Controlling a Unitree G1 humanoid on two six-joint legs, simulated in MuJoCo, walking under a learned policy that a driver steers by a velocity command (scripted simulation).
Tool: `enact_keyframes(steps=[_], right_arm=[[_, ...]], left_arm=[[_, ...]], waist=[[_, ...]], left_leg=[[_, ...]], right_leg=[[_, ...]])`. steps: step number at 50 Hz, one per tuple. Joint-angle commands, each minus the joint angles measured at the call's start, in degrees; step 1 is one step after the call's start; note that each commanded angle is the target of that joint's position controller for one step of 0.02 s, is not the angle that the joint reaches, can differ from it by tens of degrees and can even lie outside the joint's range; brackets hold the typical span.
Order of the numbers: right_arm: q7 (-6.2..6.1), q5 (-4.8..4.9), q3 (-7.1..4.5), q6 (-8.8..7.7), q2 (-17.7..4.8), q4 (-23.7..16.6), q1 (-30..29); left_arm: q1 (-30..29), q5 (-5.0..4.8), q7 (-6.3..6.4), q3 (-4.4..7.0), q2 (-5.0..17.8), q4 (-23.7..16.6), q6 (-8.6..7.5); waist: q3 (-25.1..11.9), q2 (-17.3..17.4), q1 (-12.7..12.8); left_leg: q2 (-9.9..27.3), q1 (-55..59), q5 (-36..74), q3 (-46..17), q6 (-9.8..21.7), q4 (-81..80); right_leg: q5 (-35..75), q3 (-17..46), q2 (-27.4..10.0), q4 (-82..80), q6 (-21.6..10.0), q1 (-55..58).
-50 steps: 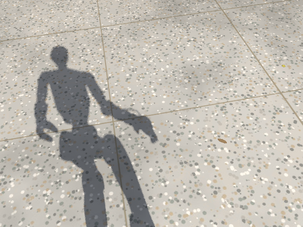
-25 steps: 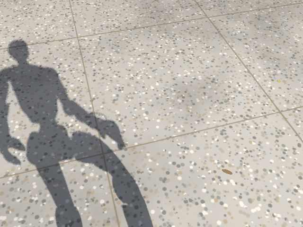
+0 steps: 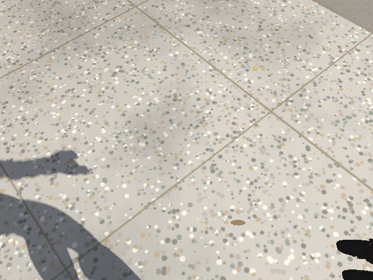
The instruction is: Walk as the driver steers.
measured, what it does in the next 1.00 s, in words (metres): walks ahead, turning left: left foot, then right foot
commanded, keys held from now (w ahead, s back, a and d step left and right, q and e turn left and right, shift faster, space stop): q+shift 1.00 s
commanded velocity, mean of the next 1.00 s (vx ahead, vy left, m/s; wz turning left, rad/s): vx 0.03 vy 0.00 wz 0.67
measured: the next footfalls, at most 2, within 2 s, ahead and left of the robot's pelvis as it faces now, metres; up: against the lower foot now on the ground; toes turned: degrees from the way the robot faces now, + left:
left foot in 0.34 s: +0.11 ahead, +0.19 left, +0.00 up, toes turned +10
right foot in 0.90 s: +0.29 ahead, +0.07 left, +0.00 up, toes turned +50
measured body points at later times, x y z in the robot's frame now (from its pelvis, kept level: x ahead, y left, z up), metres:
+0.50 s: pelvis +0.09 +0.11 +0.01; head +0.14 +0.15 +0.46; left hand +0.20 +0.43 -0.10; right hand +0.29 -0.15 -0.07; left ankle +0.07 +0.19 -0.73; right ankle +0.11 -0.04 -0.64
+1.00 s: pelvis +0.16 +0.10 +0.01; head +0.20 +0.12 +0.45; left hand +0.09 +0.44 -0.07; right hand +0.49 +0.00 -0.08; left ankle +0.04 +0.17 -0.67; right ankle +0.26 +0.04 -0.73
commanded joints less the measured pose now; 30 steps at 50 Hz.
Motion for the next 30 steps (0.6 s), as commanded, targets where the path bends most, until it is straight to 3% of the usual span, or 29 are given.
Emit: enact_keyframes(steps=[1,3,4,6,7,8,10,13,16,17,18,19,20,21,22,23,24,27,30], right_arm=[[-0.76,0.54,-1.32,1.45,-3.95,1.21,10.41],[-0.68,0.74,-0.82,1.95,-2.64,1.46,10.0],[-0.53,0.87,-0.61,2.0,-2.19,1.5,9.18],[-0.36,1.48,-0.7,1.87,-3.16,0.73,6.28],[-0.31,1.88,-1.17,1.82,-4.91,-0.03,4.97],[-0.19,2.26,-1.65,1.8,-6.58,-0.79,4.16],[0.42,2.58,-2.0,1.79,-7.52,-1.83,4.39],[1.71,2.54,-1.79,1.88,-5.89,-1.77,7.54],[2.49,2.77,-2.08,1.79,-4.66,-0.18,13.22],[2.23,2.15,-2.69,1.59,-6.17,-0.21,14.46],[1.59,1.55,-4.57,1.37,-13.0,-1.27,15.95],[1.63,1.14,-5.37,1.22,-16.09,-1.66,17.93],[1.68,0.03,-4.64,1.08,-12.75,-1.77,20.34],[1.44,0.51,-4.64,1.1,-11.62,-1.89,17.52],[0.97,1.72,-4.79,1.59,-11.02,-2.54,14.83],[0.36,2.83,-4.44,2.36,-10.13,-3.21,13.04],[-0.2,3.11,-4.26,3.11,-9.81,-3.59,12.33],[-1.11,2.5,-4.59,4.39,-10.44,-4.13,13.02],[-1.72,2.57,-4.96,4.99,-11.41,-4.6,13.07]], left_arm=[[-0.4,0.5,1.81,0.79,5.47,-2.84,0.01],[-2.2,1.13,1.88,-1.01,1.88,-1.58,0.34],[-2.95,1.69,1.7,-1.42,1.19,-1.09,0.3],[-3.32,2.95,1.1,-1.18,2.67,-0.2,-0.08],[-3.4,3.11,0.9,-0.67,4.37,0.2,-0.08],[-3.14,2.95,0.86,-0.11,5.92,0.63,0.19],[-2.28,2.06,1.19,0.42,6.93,1.43,1.12],[-3.49,0.81,1.97,0.68,6.39,1.57,2.38],[-6.51,-0.49,2.44,1.06,6.19,1.11,2.9],[-5.44,-1.1,2.54,1.14,5.65,1.61,2.42],[-5.22,0.57,2.4,1.09,4.51,0.1,1.58],[-10.14,2.88,2.14,0.83,3.44,-2.24,0.86],[-10.3,2.47,1.89,0.89,4.19,-1.89,0.32],[-9.7,1.06,1.7,1.13,4.3,-0.96,0.34],[-9.67,0.62,1.87,1.11,3.73,-0.07,0.49],[-10.32,0.59,2.05,1.29,4.13,0.09,0.67],[-11.07,0.36,1.93,1.3,3.7,-0.01,0.68],[-11.39,-0.03,1.62,1.14,3.04,0.58,0.14],[-12.17,-0.09,1.67,1.36,3.63,1.18,-0.38]], waist=[[-18.04,-2.11,-2.94],[-17.55,-4.44,-3.12],[-16.27,-5.55,-2.54],[-12.52,-7.48,-0.32],[-10.56,-8.47,0.57],[-9.22,-8.89,1.36],[-8.56,-8.39,1.89],[-9.79,-7.26,0.74],[-11.81,-6.45,-2.71],[-11.76,-4.05,-3.6],[-12.72,8.49,-2.46],[-12.31,16.96,-3.93],[-17.09,9.5,-6.17],[-16.19,5.31,-4.47],[-15.34,2.5,-3.79],[-14.76,2.11,-3.49],[-14.54,3.24,-3.1],[-14.92,5.23,-3.55],[-14.83,6.09,-3.79]], left_leg=[[0.57,7.56,7.08,5.49,-2.53,0.46],[2.59,9.91,11.52,5.69,-2.5,-5.51],[3.27,11.7,13.39,5.9,-2.1,-9.49],[3.58,13.93,14.71,5.95,-0.79,-15.69],[3.2,12.43,12.13,6.47,-0.25,-17.2],[2.79,9.86,8.03,6.87,0.22,-17.88],[2.65,6.08,1.58,7.26,0.97,-18.27],[2.15,6.24,-2.79,9.07,1.86,-20.16],[-0.77,14.6,6.1,12.28,3.85,-33.55],[-0.46,19.23,17.12,8.97,5.77,-40.87],[9.54,28.43,40.2,-8.1,10.77,-42.81],[19.07,36.71,60.92,-22.94,21.28,-41.9],[19.0,40.56,59.52,-22.02,24.08,-41.59],[15.62,41.09,56.09,-17.14,21.51,-40.34],[12.76,40.85,52.46,-14.19,19.02,-39.89],[11.41,40.09,50.05,-12.91,17.77,-40.2],[9.63,38.33,48.86,-12.24,17.04,-40.64],[7.29,39.24,46.98,-13.17,16.46,-40.85],[6.42,38.96,44.16,-16.16,15.69,-40.13]], right_leg=[[30.05,9.23,-16.16,-3.55,-7.69,6.36],[19.55,6.06,-14.75,-4.51,-5.22,5.74],[13.6,4.98,-14.53,-5.49,-4.42,4.91],[4.87,5.31,-16.58,-7.52,-4.91,4.13],[3.59,6.28,-18.03,-7.67,-5.73,5.64],[4.12,7.57,-19.74,-7.14,-6.62,8.24],[8.81,9.82,-23.01,-5.22,-7.83,13.7],[20.53,9.5,-25.49,-1.75,-7.71,18.76],[24.46,4.01,-23.16,4.15,-3.96,18.48],[19.21,0.84,-20.13,8.93,-0.31,15.65],[1.71,-4.89,-13.15,22.54,5.27,3.87],[-31.74,-5.5,-3.11,34.13,9.9,-14.05],[-34.36,0.48,-4.62,42.13,10.19,-17.11],[-30.21,1.44,-6.03,44.75,10.32,-18.64],[-26.56,1.46,-6.95,43.93,10.82,-19.97],[-23.68,1.8,-7.91,42.07,11.41,-19.92],[-21.35,1.53,-7.56,40.81,12.02,-18.11],[-17.1,1.22,-5.71,34.81,13.17,-17.57],[-15.2,2.26,-4.88,28.04,13.8,-16.67]])
Keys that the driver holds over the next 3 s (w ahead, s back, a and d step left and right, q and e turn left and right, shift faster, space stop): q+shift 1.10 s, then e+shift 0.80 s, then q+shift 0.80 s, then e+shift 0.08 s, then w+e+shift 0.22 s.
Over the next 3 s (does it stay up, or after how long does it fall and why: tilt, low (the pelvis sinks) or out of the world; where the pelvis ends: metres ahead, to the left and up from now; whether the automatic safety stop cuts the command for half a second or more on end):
stays up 0.22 0.19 0.00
